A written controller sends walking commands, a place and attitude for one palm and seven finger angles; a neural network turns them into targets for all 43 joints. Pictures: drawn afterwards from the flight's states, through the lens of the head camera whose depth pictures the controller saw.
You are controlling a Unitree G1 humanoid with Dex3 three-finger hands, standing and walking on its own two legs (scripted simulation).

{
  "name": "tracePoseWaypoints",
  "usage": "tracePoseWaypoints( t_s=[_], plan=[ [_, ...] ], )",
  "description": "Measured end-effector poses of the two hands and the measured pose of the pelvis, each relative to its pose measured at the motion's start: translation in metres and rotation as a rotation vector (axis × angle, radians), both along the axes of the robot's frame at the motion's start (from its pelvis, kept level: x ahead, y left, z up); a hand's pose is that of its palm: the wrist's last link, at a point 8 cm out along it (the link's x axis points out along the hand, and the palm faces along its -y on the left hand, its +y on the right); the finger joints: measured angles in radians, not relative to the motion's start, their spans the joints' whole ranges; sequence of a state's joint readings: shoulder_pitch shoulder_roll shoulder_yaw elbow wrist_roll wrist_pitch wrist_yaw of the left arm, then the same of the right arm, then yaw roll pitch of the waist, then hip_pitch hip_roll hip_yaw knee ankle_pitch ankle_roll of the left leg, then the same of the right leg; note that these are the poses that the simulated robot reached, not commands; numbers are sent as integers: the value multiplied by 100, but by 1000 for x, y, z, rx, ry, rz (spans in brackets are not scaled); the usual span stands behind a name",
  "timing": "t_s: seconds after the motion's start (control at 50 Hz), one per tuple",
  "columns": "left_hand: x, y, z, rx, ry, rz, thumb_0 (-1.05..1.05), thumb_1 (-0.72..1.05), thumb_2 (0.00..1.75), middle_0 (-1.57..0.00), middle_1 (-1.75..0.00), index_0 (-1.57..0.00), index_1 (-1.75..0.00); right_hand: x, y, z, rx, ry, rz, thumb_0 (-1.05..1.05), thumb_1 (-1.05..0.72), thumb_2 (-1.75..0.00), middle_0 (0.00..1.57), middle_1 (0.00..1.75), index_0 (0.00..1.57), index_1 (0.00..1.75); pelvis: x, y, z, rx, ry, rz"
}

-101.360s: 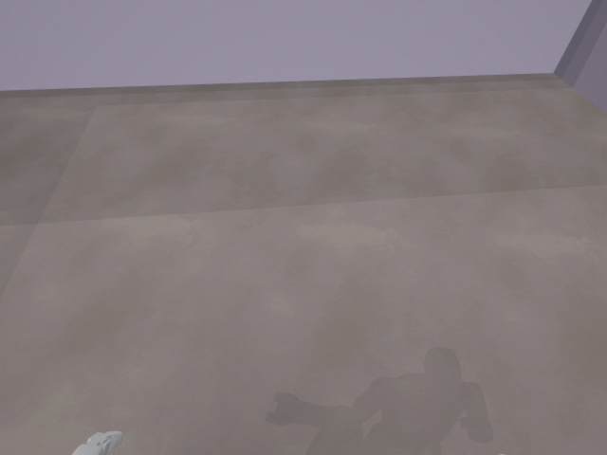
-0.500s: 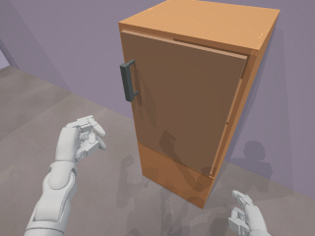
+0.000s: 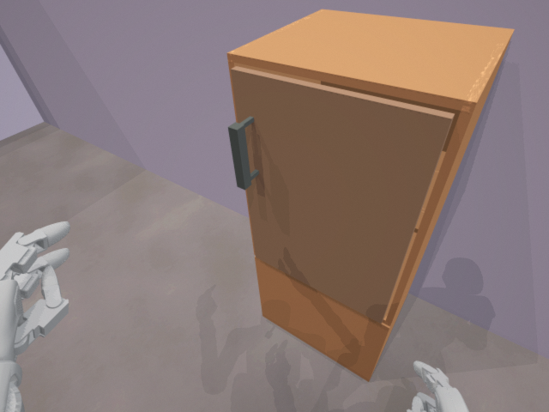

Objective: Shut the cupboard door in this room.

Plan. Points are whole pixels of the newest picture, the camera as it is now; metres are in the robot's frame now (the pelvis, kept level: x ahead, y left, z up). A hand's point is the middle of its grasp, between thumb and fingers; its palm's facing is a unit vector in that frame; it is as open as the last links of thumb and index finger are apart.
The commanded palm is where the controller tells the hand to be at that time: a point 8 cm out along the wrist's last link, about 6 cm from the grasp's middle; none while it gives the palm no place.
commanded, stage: draw the hand back to the body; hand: left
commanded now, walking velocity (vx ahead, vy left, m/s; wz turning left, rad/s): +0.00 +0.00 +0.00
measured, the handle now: (246, 153) +0.62 +0.14 +0.07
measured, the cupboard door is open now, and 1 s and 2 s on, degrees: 0 0 0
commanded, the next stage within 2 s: step back with the hand held close in 0.36 s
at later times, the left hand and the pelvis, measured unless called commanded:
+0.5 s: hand (63, 302) +0.18 +0.26 +0.16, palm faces +0.45 -0.80 -0.40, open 7.4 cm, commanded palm +0.14 +0.30 +0.17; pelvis +0.00 +0.00 +0.00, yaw +0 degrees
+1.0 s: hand (20, 329) +0.15 +0.29 +0.16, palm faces +0.40 -0.78 -0.48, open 7.4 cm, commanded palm +0.10 +0.32 +0.17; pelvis -0.05 +0.02 -0.01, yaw -1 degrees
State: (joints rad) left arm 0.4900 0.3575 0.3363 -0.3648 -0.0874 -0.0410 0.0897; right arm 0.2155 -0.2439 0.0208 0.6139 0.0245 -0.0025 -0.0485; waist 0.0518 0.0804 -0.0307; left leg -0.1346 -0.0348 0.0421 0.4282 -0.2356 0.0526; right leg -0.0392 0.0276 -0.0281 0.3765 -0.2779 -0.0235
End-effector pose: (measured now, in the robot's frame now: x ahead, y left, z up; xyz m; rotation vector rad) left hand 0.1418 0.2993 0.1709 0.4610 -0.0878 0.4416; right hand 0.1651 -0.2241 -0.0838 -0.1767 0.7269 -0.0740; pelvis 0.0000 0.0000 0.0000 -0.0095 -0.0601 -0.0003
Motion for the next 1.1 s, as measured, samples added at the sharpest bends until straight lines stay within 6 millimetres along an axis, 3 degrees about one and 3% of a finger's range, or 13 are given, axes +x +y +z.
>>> tracePoseWaypoints(
  t_s=[0.12, 0.26, 0.46, 0.62, 0.74, 0.86, 0.96, 1.1],
  plan=[
    [-15, 8, 5, 15, -27, 62, 1, 89, 90, -29, -39, -29, -39, 6, -2, 2, -16, -25, 17, 1, -90, -90, 20, 30, 20, 30, -4, 1, 0, 0, -3, 12],
    [-5, -1, -10, -48, -15, 40, 1, 89, 90, -23, -33, -23, -33, 7, 2, 6, -15, -43, 24, 1, -90, -90, 20, 30, 20, 30, -7, -2, 0, 4, 0, 11],
    [-1, -6, 6, 6, -46, -1, 1, 89, 90, -22, -31, -22, -31, 4, 1, 5, -1, -50, 12, 1, -90, -90, 20, 30, 20, 30, -3, -5, 0, 2, -5, 2],
    [1, 3, 2, 46, -14, 7, 1, 89, 90, -21, -31, -21, -31, -3, -8, -2, -15, 5, -23, 1, -90, -90, 20, 30, 20, 30, -6, -3, -2, -11, 42, 4],
    [2, 2, -7, 45, 27, -40, 1, 89, 90, -21, -31, -21, -31, -15, -16, -3, -50, 40, -80, 1, -90, -90, 20, 30, 20, 30, -13, 5, -4, -10, 65, -7],
    [-6, 10, 3, 93, -10, -84, 1, 89, 90, -22, -31, -22, -31, -33, -13, 3, -71, 37, -117, 1, -90, -90, 20, 30, 20, 30, -28, 14, -7, -10, 66, -17],
    [-23, 23, 8, 118, -47, -80, 1, 89, 90, -22, -31, -22, -31, -51, -4, 8, -76, 20, -125, 1, -90, -90, 20, 30, 20, 30, -44, 21, -8, -16, 66, -24],
    [-54, 37, -4, 110, -62, -44, 1, 89, 90, -22, -31, -22, -31, -84, 7, 4, -93, 22, -106, 1, -90, -90, 20, 30, 20, 30, -70, 29, -12, -27, 60, -7]
  ],
)
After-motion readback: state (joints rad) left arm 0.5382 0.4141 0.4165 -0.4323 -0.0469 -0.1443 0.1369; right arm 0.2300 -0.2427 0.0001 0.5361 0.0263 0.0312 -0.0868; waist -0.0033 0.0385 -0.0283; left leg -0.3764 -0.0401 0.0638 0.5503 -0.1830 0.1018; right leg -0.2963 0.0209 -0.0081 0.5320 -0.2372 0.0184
